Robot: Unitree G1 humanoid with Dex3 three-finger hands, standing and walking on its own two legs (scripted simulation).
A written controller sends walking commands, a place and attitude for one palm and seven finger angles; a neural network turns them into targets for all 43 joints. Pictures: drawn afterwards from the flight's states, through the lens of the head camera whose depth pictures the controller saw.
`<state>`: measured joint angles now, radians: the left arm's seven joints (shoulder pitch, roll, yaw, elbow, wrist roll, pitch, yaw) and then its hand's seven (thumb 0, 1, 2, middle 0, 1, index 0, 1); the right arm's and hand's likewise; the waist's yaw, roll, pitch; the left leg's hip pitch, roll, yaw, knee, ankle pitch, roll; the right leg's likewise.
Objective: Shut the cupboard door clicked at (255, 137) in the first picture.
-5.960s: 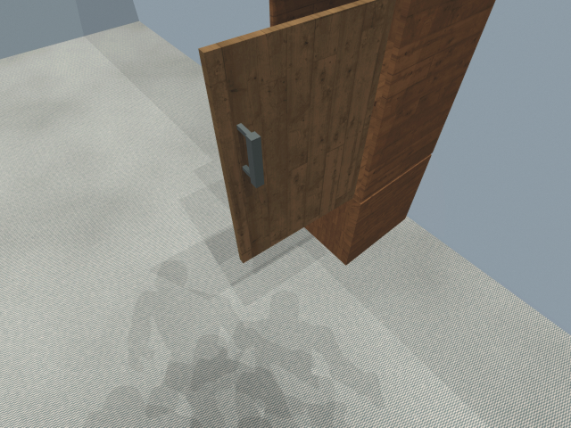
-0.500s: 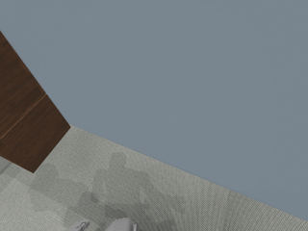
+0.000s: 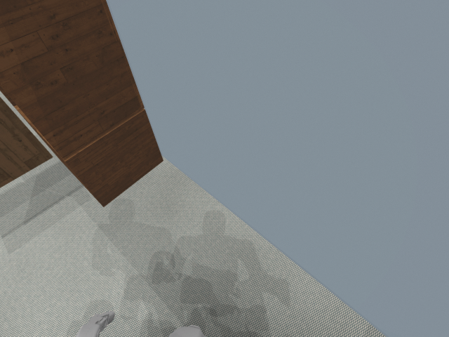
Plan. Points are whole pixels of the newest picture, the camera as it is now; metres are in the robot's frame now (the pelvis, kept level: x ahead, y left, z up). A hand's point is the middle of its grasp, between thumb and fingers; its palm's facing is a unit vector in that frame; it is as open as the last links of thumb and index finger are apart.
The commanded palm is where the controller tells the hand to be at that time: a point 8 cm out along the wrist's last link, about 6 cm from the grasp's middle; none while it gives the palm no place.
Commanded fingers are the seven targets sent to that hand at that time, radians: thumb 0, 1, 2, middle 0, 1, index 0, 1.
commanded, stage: turn to face it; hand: left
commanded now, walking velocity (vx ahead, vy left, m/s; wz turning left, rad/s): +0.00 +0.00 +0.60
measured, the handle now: out of the picture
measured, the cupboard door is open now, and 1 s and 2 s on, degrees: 87 87 87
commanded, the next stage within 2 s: take the last steps up to it in 1.18 s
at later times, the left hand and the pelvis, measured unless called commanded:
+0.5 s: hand out of the picture +0.02 +0.24 -0.16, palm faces +0.36 -0.90 -0.26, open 7.4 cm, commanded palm none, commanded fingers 0.00 0.90 0.90 -0.20 -0.30 -0.20 -0.30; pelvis +0.02 +0.01 +0.01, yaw +19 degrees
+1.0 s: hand out of the picture -0.02 +0.18 -0.17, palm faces +0.61 -0.77 -0.20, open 7.4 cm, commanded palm none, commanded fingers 0.00 0.90 0.90 -0.20 -0.30 -0.20 -0.30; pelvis +0.06 +0.00 +0.00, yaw +36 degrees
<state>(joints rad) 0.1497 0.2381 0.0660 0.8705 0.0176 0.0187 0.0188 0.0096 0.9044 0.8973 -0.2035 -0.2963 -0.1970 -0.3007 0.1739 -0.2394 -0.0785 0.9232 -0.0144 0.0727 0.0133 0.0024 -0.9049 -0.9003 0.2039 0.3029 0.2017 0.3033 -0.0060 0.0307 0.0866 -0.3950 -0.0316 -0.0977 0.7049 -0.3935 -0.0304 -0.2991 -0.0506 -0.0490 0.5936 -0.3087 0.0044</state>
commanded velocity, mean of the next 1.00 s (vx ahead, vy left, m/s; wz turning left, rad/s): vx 0.00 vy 0.00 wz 0.53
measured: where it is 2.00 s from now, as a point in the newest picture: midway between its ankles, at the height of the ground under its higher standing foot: outside the picture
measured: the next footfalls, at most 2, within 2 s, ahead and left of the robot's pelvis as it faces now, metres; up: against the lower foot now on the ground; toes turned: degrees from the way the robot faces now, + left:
left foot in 0.32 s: +0.03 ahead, +0.13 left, +0.00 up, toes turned +18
right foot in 0.66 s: +0.14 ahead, -0.12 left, +0.00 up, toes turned +22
